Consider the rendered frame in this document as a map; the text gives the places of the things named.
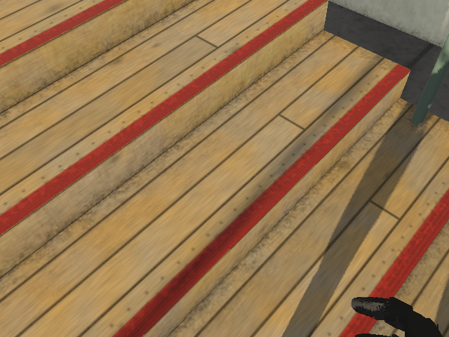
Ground robot right hand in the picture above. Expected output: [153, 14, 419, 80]
[351, 297, 442, 337]

